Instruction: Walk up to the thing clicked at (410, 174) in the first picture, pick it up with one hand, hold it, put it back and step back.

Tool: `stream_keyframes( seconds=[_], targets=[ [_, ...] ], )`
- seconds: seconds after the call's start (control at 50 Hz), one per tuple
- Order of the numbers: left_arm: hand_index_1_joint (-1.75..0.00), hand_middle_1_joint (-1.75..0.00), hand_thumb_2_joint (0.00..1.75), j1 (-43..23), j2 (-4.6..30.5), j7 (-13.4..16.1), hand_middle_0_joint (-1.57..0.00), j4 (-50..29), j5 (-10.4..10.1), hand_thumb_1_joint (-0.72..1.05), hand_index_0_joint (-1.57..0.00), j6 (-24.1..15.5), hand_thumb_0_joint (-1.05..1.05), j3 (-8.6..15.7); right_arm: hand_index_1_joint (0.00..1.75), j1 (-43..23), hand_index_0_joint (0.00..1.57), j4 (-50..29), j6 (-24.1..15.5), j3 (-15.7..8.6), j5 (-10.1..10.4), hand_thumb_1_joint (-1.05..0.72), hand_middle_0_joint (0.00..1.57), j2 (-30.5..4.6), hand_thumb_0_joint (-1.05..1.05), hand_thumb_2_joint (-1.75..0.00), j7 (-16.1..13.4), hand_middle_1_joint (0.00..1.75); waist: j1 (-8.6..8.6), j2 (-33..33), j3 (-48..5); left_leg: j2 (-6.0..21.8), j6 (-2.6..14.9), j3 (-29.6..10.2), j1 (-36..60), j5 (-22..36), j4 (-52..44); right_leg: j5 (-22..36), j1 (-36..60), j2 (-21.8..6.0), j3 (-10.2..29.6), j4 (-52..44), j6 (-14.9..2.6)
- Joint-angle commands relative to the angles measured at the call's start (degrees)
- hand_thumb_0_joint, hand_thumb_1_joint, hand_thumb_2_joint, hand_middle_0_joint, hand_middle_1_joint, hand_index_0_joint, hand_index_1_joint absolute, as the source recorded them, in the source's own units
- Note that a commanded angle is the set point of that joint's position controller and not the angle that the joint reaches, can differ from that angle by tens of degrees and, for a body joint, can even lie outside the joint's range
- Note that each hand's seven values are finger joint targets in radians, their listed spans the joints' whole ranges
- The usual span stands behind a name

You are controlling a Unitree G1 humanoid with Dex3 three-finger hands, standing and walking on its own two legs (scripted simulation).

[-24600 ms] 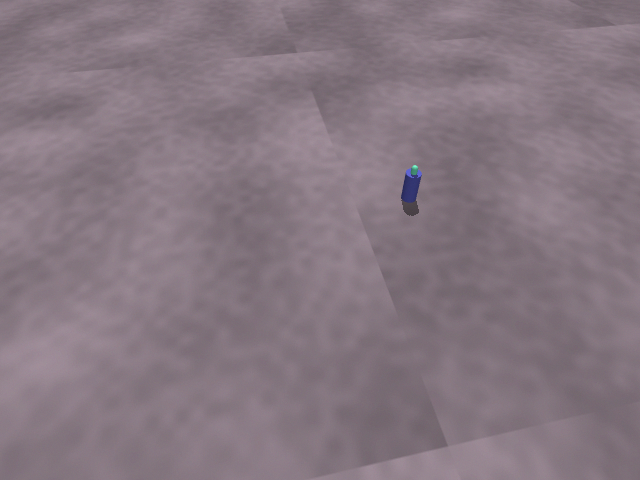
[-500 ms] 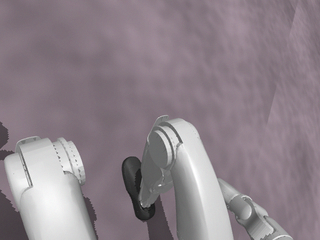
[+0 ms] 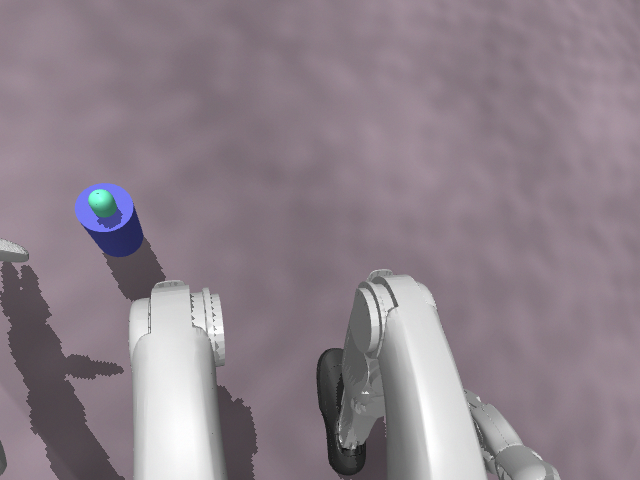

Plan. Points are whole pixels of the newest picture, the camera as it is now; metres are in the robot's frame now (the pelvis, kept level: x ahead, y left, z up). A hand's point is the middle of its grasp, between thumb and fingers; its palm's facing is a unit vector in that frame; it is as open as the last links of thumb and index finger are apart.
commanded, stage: home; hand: left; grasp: from the side
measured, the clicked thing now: (111, 219) +0.44 +0.27 -0.24
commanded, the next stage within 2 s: none
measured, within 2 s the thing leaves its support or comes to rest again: neither
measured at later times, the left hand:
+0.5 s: hand out of the picture +0.29 +0.30 +0.11, palm faces +0.27 -0.85 -0.44, open 17.3 cm
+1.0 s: hand out of the picture +0.25 +0.22 +0.30, palm faces +0.26 -0.91 -0.32, open 17.4 cm
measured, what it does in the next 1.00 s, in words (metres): rises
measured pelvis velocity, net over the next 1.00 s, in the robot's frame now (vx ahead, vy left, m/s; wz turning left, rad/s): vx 0.09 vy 0.00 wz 0.17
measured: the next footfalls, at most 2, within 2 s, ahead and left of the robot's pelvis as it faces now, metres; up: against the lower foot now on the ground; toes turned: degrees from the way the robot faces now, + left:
none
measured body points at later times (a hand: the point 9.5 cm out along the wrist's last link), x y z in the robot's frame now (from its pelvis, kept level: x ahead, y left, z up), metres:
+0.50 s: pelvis +0.03 -0.02 +0.20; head +0.19 +0.03 +0.62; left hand +0.27 +0.35 +0.14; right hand +0.25 -0.24 +0.09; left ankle +0.08 +0.12 -0.30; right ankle +0.12 -0.13 -0.30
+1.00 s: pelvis +0.09 +0.00 +0.37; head +0.13 +0.02 +0.82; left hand +0.23 +0.27 +0.33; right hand +0.28 -0.21 +0.29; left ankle +0.08 +0.12 -0.30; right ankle +0.12 -0.13 -0.30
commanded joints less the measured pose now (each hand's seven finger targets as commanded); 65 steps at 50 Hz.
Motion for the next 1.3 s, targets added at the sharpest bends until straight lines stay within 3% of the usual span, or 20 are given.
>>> stream_keyframes(
  seconds=[0.0,0.06,0.14,0.2,0.28,0.34,0.38,0.4,0.44,0.6,0.64,0.66,0.76,0.86,0.9,0.96,1.04,1.12,1.16,1.28],
  targets=[
    [-0.06,-0.06,0.07,-4.9,13.4,3.0,-0.06,-17.5,-0.5,-0.52,-0.05,3.1,0.00,1.3,0.30,7.3,0.20,-2.9,1.1,-10.1,2.1,-0.90,0.20,-15.3,0.00,-0.90,-1.7,0.30,3.52,28.7,-39.5,1.2,-1.28,3.9,36.0,7.0,-27.0,6.6,10.2,1.5,-2.4,-12.0,-4.91],
    [-0.06,-0.06,0.05,1.9,5.5,3.9,-0.05,-19.6,-1.1,-0.56,-0.05,8.3,0.00,-2.8,0.30,7.9,0.20,-4.1,1.3,-12.6,3.9,-0.90,0.20,-14.4,0.00,-0.90,-2.2,0.30,3.09,20.4,-38.5,0.8,-0.22,4.3,34.7,3.7,-30.0,4.2,12.6,1.3,-1.4,-17.4,-4.56],
    [-0.06,-0.06,0.08,7.2,3.0,5.8,-0.06,-31.6,-2.0,-0.52,-0.06,13.4,0.00,-5.7,0.30,7.7,0.20,-6.6,1.1,-14.2,5.6,-0.89,0.20,-13.3,0.00,-0.90,-3.3,0.30,4.03,15.0,-41.5,0.5,0.63,5.1,36.9,0.8,-35.2,2.2,20.7,1.3,0.3,-25.0,-3.98],
    [-0.06,-0.06,0.08,11.4,4.1,7.8,-0.06,-39.7,-2.3,-0.52,-0.06,16.5,0.00,-4.7,0.30,7.6,0.20,-8.1,0.8,-14.7,6.7,-0.89,0.20,-12.2,0.00,-0.90,-4.7,0.30,5.94,13.6,-43.7,0.6,0.68,5.6,41.5,0.4,-39.5,1.7,26.4,1.0,1.5,-29.4,-3.79],
    [-0.06,-0.06,0.09,16.2,2.6,10.2,-0.06,-44.9,-2.8,-0.50,-0.06,19.6,0.00,-5.2,0.30,7.1,0.20,-9.4,-0.2,-14.4,7.3,-0.89,0.20,-9.8,0.00,-0.90,-6.5,0.30,6.21,11.2,-42.2,0.3,1.03,7.6,44.4,2.0,-44.0,2.1,36.0,0.6,3.9,-36.9,-3.30],
    [-0.06,-0.06,0.08,20.5,-0.2,11.7,-0.05,-46.5,-3.2,-0.51,-0.05,21.5,0.00,-6.1,0.30,6.6,0.20,-10.1,-1.5,-14.3,7.4,-0.89,0.20,-8.3,0.00,-0.90,-8.0,0.30,6.44,10.7,-40.1,0.1,1.05,8.9,47.3,2.5,-48.0,1.4,42.5,0.2,5.6,-42.6,-3.05],
    [-0.06,-0.05,0.07,24.9,-5.8,12.0,-0.05,-43.7,-3.5,-0.53,-0.05,23.1,0.00,-9.7,0.30,6.0,0.20,-10.5,-2.3,-14.2,7.4,-0.89,0.20,-7.5,0.00,-0.90,-8.8,0.30,5.47,10.5,-36.7,0.1,0.98,9.2,50.0,2.7,-50.9,1.4,44.2,0.1,6.0,-46.2,-3.04],
    [-0.06,-0.06,0.07,22.9,-4.5,12.5,-0.05,-48.4,-3.8,-0.53,-0.05,23.1,0.00,-8.9,0.30,6.4,0.20,-10.7,-2.9,-14.4,7.3,-0.89,0.20,-7.5,0.00,-0.90,-9.2,0.30,6.05,11.3,-37.7,0.1,0.87,9.6,51.9,4.3,-51.8,2.8,46.9,-0.1,6.4,-47.7,-3.02],
    [-0.05,-0.05,0.06,28.2,-9.1,12.9,-0.05,-45.1,-4.1,-0.55,-0.05,24.8,0.00,-12.0,0.30,6.7,0.20,-10.6,-3.7,-14.0,7.6,-0.89,0.20,-6.7,0.00,-0.90,-9.9,0.30,5.58,10.5,-34.9,0.0,0.75,9.7,55.5,6.3,-54.9,4.9,49.7,-0.1,6.0,-50.9,-3.03],
    [-0.06,-0.06,0.07,35.1,-14.1,15.5,-0.05,-49.5,-4.9,-0.52,-0.05,29.2,0.00,-16.4,0.30,8.3,0.20,-11.8,-7.0,-13.1,7.6,-0.89,0.20,-5.6,0.00,-0.90,-12.1,0.30,6.41,10.0,-30.9,-0.1,0.18,9.7,71.4,16.7,-66.7,15.3,63.5,-0.3,4.8,-61.6,-3.13],
    [-0.06,-0.06,0.07,39.7,-18.4,15.8,-0.05,-46.4,-4.9,-0.52,-0.05,31.0,0.00,-19.8,0.30,9.1,0.20,-11.6,-7.6,-12.8,7.5,-0.89,0.20,-4.9,0.00,-0.90,-12.6,0.30,5.33,9.3,-28.6,0.1,0.05,9.6,74.2,18.4,-69.8,16.9,66.9,-0.2,4.4,-64.7,-3.00],
    [-0.06,-0.06,0.07,36.7,-14.9,16.5,-0.05,-53.8,-5.2,-0.52,-0.05,31.0,0.00,-17.8,0.30,9.5,0.20,-12.0,-7.9,-12.9,7.5,-0.89,0.20,-5.2,0.00,-0.90,-12.9,0.30,6.48,9.7,-29.9,0.1,0.02,9.5,76.5,19.7,-71.1,17.9,69.5,-0.3,4.4,-65.8,-3.03],
    [-0.05,-0.05,0.04,47.6,-23.0,17.3,-0.05,-53.4,-5.5,-0.57,-0.05,34.4,0.00,-24.1,0.30,10.6,0.20,-12.0,-9.0,-12.2,7.1,-0.89,0.20,-3.6,0.00,-0.90,-14.0,0.30,6.00,10.2,-23.8,0.2,-0.75,9.6,84.7,24.9,-78.6,21.9,76.2,0.2,3.3,-71.9,-2.94],
    [-0.05,-0.05,0.06,50.5,-20.5,18.6,-0.05,-65.0,-5.6,-0.54,-0.05,36.6,0.00,-23.9,0.30,10.2,0.20,-14.8,-10.0,-11.7,7.0,-0.90,0.20,-3.0,0.00,-0.90,-15.5,0.30,6.93,11.6,-20.9,0.1,-0.85,9.8,91.1,24.7,-85.6,22.1,83.5,0.5,2.6,-78.0,-2.78],
    [-0.05,-0.05,0.04,57.7,-27.0,18.0,-0.05,-62.2,-5.9,-0.57,-0.05,38.0,0.00,-28.9,0.30,11.0,0.20,-14.4,-10.6,-11.5,6.6,-0.90,0.20,-2.2,0.00,-0.90,-15.8,0.30,5.95,9.0,-17.7,0.4,-0.84,9.4,91.9,25.6,-87.3,22.8,84.7,1.0,1.9,-79.5,-2.73],
    [-0.05,-0.05,0.04,56.1,-23.5,18.3,-0.05,-70.7,-5.8,-0.57,-0.05,38.3,0.00,-26.6,0.30,10.7,0.20,-15.5,-11.4,-11.6,6.6,-0.90,0.20,-2.4,0.00,-0.90,-16.3,0.30,6.89,9.2,-15.8,0.1,-0.70,9.7,93.1,24.4,-89.3,21.9,87.1,0.9,1.8,-82.1,-2.57],
    [-0.05,-0.05,0.04,60.7,-27.2,17.3,-0.05,-68.9,-5.9,-0.57,-0.05,39.1,0.00,-29.4,0.30,9.7,0.20,-16.4,-12.7,-11.3,6.3,-0.90,0.20,-2.3,0.00,-0.90,-16.3,0.30,6.62,7.0,-10.4,0.6,-0.90,8.8,93.6,22.7,-92.5,20.0,87.0,1.3,1.2,-83.8,-2.49],
    [-0.05,-0.05,0.05,59.2,-25.9,16.7,-0.05,-73.1,-5.6,-0.56,-0.05,38.4,0.00,-28.1,0.30,10.2,0.20,-16.6,-13.9,-11.8,5.9,-0.90,0.20,-2.4,0.00,-0.90,-16.1,0.30,6.57,8.1,-11.3,0.2,-0.98,9.7,95.3,23.2,-92.9,20.4,89.1,1.1,1.7,-84.8,-2.49],
    [-0.05,-0.05,0.05,60.6,-27.4,16.3,-0.05,-67.9,-5.5,-0.56,-0.05,38.6,0.00,-28.9,0.30,9.8,0.20,-16.3,-14.3,-11.3,5.8,-0.90,0.20,-2.3,0.00,-0.90,-16.0,0.30,5.92,6.4,-7.5,0.2,-0.82,9.4,94.1,21.6,-93.3,19.0,87.8,1.1,1.4,-85.6,-2.32],
    [-0.06,-0.06,0.07,57.7,-26.5,15.9,-0.05,-71.5,-5.3,-0.53,-0.05,38.0,0.00,-28.3,0.30,9.7,0.20,-16.0,-15.7,-11.8,5.5,-0.90,0.20,-2.9,0.00,-0.90,-15.8,0.30,6.30,8.6,-11.0,-0.3,-1.01,9.9,96.7,22.6,-93.4,20.0,89.7,0.9,2.2,-85.9,-2.37]
  ],
)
